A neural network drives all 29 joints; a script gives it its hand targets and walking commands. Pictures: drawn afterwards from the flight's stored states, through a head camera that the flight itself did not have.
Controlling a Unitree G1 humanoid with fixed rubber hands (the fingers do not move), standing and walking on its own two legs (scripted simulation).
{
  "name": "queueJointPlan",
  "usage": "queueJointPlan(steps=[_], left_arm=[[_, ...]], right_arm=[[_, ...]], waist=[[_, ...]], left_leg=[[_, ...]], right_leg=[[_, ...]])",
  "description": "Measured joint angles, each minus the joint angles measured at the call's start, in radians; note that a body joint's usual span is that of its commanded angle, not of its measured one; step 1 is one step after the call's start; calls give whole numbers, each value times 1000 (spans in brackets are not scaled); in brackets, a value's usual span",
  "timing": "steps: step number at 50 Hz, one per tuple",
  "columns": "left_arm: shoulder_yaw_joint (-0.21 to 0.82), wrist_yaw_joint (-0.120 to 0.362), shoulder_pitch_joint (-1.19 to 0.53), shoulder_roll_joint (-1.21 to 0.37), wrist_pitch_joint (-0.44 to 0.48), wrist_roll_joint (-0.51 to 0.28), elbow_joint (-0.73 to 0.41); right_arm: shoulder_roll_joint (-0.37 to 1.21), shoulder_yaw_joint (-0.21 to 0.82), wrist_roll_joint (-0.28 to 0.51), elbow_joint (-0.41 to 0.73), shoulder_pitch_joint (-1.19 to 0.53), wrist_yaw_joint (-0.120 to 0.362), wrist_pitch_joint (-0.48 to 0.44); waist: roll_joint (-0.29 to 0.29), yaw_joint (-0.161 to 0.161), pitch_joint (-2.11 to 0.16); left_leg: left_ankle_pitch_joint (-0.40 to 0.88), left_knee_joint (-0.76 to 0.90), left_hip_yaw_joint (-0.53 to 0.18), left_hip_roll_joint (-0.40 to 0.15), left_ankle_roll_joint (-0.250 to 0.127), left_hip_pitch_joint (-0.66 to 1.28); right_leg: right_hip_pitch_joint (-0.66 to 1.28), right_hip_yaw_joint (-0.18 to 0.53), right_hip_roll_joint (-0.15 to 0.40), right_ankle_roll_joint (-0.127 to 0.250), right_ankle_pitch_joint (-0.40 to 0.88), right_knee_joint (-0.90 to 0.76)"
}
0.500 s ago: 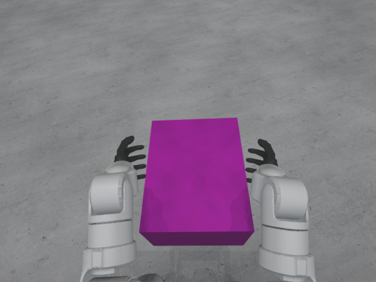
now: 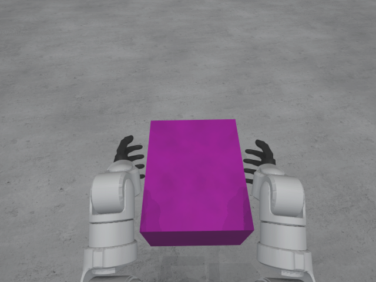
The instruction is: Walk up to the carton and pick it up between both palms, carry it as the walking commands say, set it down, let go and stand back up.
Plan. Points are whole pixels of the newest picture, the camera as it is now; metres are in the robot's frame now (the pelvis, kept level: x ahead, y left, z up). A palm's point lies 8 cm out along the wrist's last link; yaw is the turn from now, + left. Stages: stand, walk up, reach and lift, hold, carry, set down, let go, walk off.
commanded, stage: carry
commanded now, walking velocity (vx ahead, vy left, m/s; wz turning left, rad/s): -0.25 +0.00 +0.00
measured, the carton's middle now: (194, 181) +0.34 +0.01 +0.00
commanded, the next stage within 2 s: none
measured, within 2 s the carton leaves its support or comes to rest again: neither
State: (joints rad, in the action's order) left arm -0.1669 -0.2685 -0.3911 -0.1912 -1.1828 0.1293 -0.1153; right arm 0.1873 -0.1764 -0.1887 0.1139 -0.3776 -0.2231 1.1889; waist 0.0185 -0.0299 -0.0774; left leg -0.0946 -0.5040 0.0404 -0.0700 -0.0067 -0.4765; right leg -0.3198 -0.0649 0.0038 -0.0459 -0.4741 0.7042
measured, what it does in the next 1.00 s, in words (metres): walks backwards: right foot, then left foot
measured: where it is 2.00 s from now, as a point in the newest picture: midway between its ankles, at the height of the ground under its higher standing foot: outside the picture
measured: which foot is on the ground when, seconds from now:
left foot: down 0.00-0.04, up 0.06-0.38, down 0.40-0.78, up 0.80-1.00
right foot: up 0.00-0.02, down 0.04-0.40, up 0.42-0.76, down 0.78-1.00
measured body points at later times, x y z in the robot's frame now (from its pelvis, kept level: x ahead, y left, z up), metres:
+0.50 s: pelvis -0.22 +0.02 +0.00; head -0.20 +0.04 +0.45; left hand +0.08 +0.18 +0.06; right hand +0.10 -0.11 +0.07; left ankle -0.21 +0.13 -0.73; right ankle -0.15 -0.11 -0.68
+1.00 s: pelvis -0.43 +0.00 +0.00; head -0.41 -0.02 +0.45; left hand -0.10 +0.11 +0.09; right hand -0.13 -0.17 +0.08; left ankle -0.44 +0.14 -0.66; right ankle -0.38 -0.11 -0.73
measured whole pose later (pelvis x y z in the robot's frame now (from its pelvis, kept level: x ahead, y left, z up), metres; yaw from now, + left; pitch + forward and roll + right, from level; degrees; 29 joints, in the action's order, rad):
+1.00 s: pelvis -0.43 +0.00 +0.00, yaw -1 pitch +2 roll +2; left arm -0.18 -0.17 -0.38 -0.19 -1.16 0.17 -0.11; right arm 0.18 -0.13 -0.08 0.20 -0.35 -0.37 1.23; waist 0.02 0.07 -0.02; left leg -0.48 -1.09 0.03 0.00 0.08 -0.53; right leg -0.40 -0.04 0.07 0.01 -0.21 0.57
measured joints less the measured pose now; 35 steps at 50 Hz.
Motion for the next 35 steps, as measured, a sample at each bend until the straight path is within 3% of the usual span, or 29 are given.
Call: queueJointPlan(steps=[2,4,6,9,11,14,17,20,21,24,28,31,35], left_arm=[[-2,15,2,0,8,7,13],[18,32,21,6,19,15,43],[28,33,35,12,14,7,53],[9,50,31,10,15,6,32],[-10,79,16,5,23,24,17],[-20,108,3,0,29,49,2],[-13,108,7,1,20,60,-7],[-2,92,22,8,6,55,-19],[0,83,33,12,4,49,-21],[14,41,79,26,-14,8,-30],[30,-25,56,20,-19,-36,-36],[23,-41,22,8,-14,-33,-44],[11,-21,1,0,-8,-9,-24]], right_arm=[[-3,7,6,3,6,-14,5],[-14,21,25,6,40,-34,10],[-21,32,49,12,60,-59,25],[-19,42,88,42,52,-109,36],[-14,46,101,69,37,-135,39],[-7,41,98,88,16,-142,45],[-3,32,86,77,5,-125,47],[-2,30,79,55,2,-107,45],[-2,37,76,38,8,-99,37],[-8,56,70,-2,23,-82,37],[-4,13,43,4,10,-34,26],[3,-12,16,9,-6,4,2],[2,-10,2,5,-5,12,-8]], waist=[[11,10,3],[17,23,11],[4,48,27],[7,82,50],[8,95,59],[-3,97,55],[-24,81,44],[-44,61,34],[-62,54,37],[-44,17,42],[-37,-25,47],[-35,-34,35],[-15,-18,9]], left_leg=[[23,-15,7,-1,10,-30],[-169,-115,0,15,22,-65],[-327,-360,-18,58,28,-116],[-345,-614,-24,81,50,-138],[-355,-642,-19,75,72,-109],[-407,-541,-6,65,86,-27],[-423,-355,2,70,72,77],[-296,-80,20,68,40,196],[-254,-75,22,75,22,183],[-223,-100,8,37,-9,139],[-145,-50,-10,10,-6,108],[-90,-24,-8,7,-10,73],[-30,-7,-2,3,-10,21]], right_leg=[[62,-9,4,24,115,-159],[27,0,12,50,162,-132],[5,13,40,55,165,-115],[-24,25,60,50,205,-127],[-51,25,64,50,237,-132],[-102,22,72,51,279,-133],[-154,19,82,44,325,-139],[-202,13,85,28,375,-145],[-213,17,91,19,358,-140],[-264,10,40,6,56,93],[-274,29,-3,4,21,371],[-211,25,1,-15,-8,349],[-84,13,0,-10,-53,164]])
